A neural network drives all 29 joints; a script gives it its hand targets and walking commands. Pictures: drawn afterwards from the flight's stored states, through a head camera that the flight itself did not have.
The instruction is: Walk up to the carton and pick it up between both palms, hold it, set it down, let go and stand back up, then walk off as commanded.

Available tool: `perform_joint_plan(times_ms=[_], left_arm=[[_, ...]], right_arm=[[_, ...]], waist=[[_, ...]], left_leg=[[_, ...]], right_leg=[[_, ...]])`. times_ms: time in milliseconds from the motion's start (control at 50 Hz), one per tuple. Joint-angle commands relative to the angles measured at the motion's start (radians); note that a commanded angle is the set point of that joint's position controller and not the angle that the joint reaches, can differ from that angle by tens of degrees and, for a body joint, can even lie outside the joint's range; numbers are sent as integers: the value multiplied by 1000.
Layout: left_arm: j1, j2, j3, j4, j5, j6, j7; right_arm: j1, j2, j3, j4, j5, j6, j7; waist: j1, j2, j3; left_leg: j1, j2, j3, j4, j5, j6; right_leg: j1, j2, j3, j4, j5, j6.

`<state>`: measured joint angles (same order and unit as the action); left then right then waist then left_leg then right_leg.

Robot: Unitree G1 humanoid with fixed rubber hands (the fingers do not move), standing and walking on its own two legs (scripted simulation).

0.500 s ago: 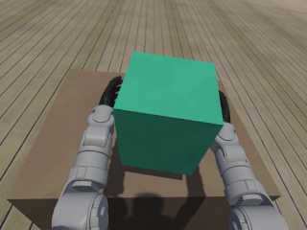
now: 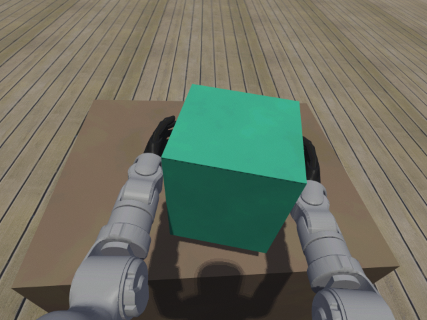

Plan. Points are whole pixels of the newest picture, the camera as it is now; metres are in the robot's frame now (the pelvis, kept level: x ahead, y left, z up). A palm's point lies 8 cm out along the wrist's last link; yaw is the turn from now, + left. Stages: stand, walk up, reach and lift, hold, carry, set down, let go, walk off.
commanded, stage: set down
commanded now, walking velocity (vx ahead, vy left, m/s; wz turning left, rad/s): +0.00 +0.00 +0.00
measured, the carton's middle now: (230, 172) +0.39 -0.03 +0.08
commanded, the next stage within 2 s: none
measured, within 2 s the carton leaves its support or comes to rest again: rests again in 1.42 s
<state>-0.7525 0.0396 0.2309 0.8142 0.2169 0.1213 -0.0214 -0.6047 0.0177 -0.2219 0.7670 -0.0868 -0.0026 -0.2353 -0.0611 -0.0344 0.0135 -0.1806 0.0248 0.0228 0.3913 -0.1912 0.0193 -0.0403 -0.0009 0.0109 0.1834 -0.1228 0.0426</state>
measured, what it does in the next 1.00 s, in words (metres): stands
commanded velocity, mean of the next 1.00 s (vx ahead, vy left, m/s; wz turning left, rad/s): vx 0.00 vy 0.00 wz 0.00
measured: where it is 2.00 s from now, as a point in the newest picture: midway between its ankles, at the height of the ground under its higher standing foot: outside the picture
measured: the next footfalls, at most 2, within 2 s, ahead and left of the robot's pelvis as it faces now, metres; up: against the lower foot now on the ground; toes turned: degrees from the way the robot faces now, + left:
none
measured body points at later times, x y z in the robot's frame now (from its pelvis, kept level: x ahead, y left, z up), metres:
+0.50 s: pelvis +0.00 +0.00 +0.00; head +0.02 +0.04 +0.45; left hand +0.43 +0.13 +0.08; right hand +0.37 -0.17 +0.07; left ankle +0.01 +0.10 -0.75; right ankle -0.01 -0.15 -0.75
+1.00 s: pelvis +0.01 +0.00 +0.00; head +0.07 +0.04 +0.44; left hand +0.45 +0.12 +0.04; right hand +0.37 -0.18 +0.03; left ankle +0.01 +0.10 -0.75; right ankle -0.01 -0.15 -0.75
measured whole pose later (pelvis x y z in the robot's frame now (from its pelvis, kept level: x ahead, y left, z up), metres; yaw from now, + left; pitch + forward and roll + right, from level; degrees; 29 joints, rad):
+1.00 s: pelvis +0.01 +0.00 +0.00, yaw +0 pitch +6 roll -2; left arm -0.78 0.09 0.23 1.02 0.26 -0.09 -0.07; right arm -0.57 0.10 -0.35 0.97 -0.22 -0.29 -0.29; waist -0.07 -0.06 0.00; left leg -0.31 0.02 0.02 0.39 -0.19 0.01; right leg -0.18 0.00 0.01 0.20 -0.13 0.04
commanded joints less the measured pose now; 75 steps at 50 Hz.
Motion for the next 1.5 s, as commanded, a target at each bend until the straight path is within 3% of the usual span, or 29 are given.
perform_joint_plan(times_ms=[0, 80, 260, 400, 560, 660, 1040, 1260, 1340, 1480], left_arm=[[-625, -683, -316, -28, -29, -71, -194], [-614, -690, -325, -12, -23, -72, -195], [-621, -651, -288, 44, 8, -60, -216], [-653, -626, -265, 74, 13, -103, -215], [-629, -592, -200, 156, 50, -141, -218], [-640, -601, -212, 152, 50, -193, -203], [-563, -615, -240, 221, 61, -327, -161], [-556, -591, -192, 310, 75, -410, -153], [-577, -574, -195, 321, 75, -433, -148], [-570, -538, -159, 356, 97, -437, -142]], right_arm=[[-750, 701, 313, -242, -25, -152, 102], [-708, 692, 279, -176, -36, -158, 91], [-676, 655, 160, -85, -77, -176, 69], [-693, 682, 128, -85, -129, -235, 55], [-685, 698, 104, -46, -183, -286, 55], [-673, 725, 112, -24, -208, -343, 56], [-581, 690, 79, 155, -221, -518, 50], [-558, 669, 63, 204, -258, -569, 56], [-546, 639, 17, 245, -283, -577, 60], [-525, 585, -55, 307, -296, -577, 60]], waist=[[-112, 30, -610], [-134, 71, -581], [-168, 132, -502], [-166, 92, -560], [-133, 61, -585], [-128, 73, -676], [-105, 122, -756], [-82, 68, -772], [-105, 83, -762], [-99, 105, -692]], left_leg=[[173, -63, 45, -48, 317, -63], [213, -54, 37, -26, 375, -81], [206, -52, 44, -15, 330, -100], [159, -48, 41, -1, 317, -97], [109, -50, 54, -4, 272, -78], [107, -44, 47, 20, 368, -89], [169, -24, 25, 98, 612, -129], [103, -30, 33, 85, 530, -112], [110, -26, 30, 88, 520, -118], [112, -24, 38, 85, 478, -125]], right_leg=[[160, 23, -61, 75, 455, 16], [96, 28, -73, 61, 443, 6], [2, 35, -94, 37, 313, -12], [-13, 37, -99, 51, 321, -5], [-6, 34, -101, 65, 323, 9], [-1, 38, -104, 86, 435, 10], [-142, 69, -130, 74, 505, -20], [-157, 63, -115, 76, 492, -13], [-205, 65, -126, 68, 446, -18], [-238, 63, -127, 61, 367, -31]])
